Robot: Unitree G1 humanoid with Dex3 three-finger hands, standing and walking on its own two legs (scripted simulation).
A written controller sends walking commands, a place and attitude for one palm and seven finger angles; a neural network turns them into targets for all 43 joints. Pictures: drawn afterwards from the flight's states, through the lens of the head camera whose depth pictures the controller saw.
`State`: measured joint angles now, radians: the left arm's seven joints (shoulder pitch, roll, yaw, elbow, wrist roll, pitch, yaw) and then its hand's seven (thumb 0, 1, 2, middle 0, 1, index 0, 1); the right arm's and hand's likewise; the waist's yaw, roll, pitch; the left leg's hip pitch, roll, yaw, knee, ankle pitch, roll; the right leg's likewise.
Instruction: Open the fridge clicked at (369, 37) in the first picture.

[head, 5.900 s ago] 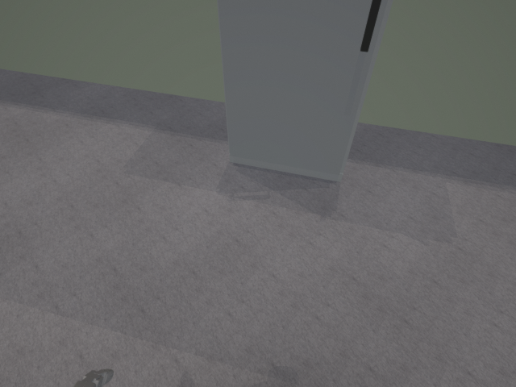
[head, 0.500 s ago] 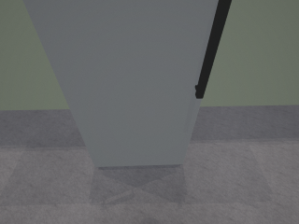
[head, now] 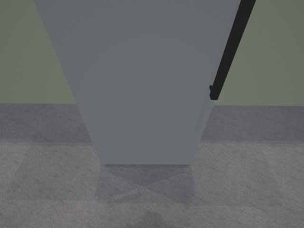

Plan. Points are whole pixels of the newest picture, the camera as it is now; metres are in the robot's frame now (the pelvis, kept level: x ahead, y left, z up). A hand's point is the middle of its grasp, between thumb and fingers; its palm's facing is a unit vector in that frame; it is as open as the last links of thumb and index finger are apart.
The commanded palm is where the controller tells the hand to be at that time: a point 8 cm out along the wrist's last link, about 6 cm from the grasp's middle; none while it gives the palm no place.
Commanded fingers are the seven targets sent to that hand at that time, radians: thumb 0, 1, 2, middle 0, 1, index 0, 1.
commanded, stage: look again from close up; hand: right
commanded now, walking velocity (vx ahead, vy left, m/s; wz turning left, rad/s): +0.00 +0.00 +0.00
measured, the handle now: (232, 33) +0.61 -0.20 +0.24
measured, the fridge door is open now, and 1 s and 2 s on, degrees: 0 0 0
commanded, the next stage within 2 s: shuffle to correct the standing spot in 0.58 s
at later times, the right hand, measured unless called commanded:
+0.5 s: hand out of the picture +0.01 -0.17 -0.17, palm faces +0.04 +0.98 -0.18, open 7.3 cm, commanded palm none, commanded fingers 0.00 -0.90 -0.90 0.20 0.30 0.20 0.30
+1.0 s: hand out of the picture +0.02 -0.18 -0.19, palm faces +0.12 +0.98 -0.14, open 7.3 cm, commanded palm none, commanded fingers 0.00 -0.90 -0.90 0.20 0.30 0.20 0.30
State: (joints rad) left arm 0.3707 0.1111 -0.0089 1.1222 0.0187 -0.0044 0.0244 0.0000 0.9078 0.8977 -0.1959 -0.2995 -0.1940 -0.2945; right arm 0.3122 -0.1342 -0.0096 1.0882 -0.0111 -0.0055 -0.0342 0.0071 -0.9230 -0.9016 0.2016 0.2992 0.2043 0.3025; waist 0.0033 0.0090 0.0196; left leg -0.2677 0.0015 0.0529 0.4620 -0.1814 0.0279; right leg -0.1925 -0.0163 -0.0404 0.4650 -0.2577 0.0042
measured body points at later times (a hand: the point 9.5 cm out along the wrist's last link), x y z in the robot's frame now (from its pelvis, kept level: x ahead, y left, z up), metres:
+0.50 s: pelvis +0.02 +0.00 +0.00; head +0.03 +0.00 +0.45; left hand +0.01 +0.21 -0.16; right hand +0.01 -0.22 -0.16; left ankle +0.04 +0.10 -0.74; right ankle +0.00 -0.12 -0.74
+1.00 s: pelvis +0.05 -0.02 -0.01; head +0.05 -0.04 +0.44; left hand +0.02 +0.20 -0.15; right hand +0.01 -0.24 -0.17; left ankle +0.04 +0.10 -0.74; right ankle +0.02 -0.11 -0.74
